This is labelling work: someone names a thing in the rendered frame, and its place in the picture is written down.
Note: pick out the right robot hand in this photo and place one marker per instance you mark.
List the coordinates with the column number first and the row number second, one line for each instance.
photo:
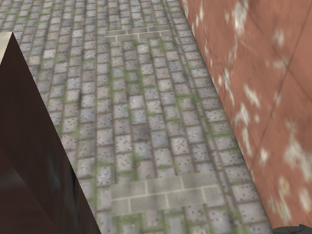
column 301, row 229

